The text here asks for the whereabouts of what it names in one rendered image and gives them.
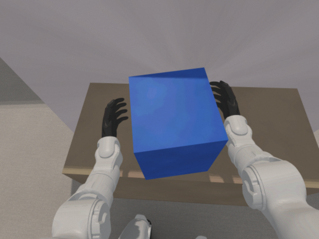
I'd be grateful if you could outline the left robot thigh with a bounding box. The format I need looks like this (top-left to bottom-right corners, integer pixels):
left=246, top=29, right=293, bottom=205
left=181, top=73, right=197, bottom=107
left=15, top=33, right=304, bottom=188
left=118, top=219, right=152, bottom=239

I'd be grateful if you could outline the right robot hand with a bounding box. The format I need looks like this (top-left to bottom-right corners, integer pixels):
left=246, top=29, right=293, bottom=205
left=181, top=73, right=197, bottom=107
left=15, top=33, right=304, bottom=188
left=210, top=81, right=240, bottom=120

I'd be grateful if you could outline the left robot upper arm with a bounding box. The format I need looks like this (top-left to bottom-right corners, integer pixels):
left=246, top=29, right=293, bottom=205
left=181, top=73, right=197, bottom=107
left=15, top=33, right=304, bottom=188
left=39, top=199, right=111, bottom=239

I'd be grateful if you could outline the left robot hand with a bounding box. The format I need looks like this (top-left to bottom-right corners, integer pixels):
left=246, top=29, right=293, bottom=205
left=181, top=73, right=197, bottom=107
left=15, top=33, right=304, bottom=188
left=102, top=98, right=128, bottom=138

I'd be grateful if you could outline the right robot upper arm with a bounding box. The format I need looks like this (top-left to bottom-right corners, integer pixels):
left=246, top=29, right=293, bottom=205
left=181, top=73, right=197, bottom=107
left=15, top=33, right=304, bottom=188
left=242, top=160, right=319, bottom=239

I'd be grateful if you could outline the left robot shin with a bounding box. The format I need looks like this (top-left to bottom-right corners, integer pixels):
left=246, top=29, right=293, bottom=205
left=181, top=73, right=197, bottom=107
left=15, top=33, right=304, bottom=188
left=135, top=214, right=148, bottom=222

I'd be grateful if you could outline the carton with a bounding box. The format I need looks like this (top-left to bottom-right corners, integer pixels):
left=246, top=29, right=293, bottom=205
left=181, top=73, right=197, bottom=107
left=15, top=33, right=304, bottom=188
left=129, top=67, right=229, bottom=180

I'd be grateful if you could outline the robot right forearm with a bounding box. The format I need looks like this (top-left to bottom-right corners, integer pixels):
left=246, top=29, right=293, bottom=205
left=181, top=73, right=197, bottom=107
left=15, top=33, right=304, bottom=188
left=224, top=115, right=307, bottom=198

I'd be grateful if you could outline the pedestal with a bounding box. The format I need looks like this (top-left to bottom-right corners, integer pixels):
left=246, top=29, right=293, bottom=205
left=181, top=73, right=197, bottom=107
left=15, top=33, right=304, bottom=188
left=62, top=83, right=319, bottom=207

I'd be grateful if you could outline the robot left forearm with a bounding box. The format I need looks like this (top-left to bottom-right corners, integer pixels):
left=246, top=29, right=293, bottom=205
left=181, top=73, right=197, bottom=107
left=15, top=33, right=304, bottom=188
left=52, top=136, right=123, bottom=236

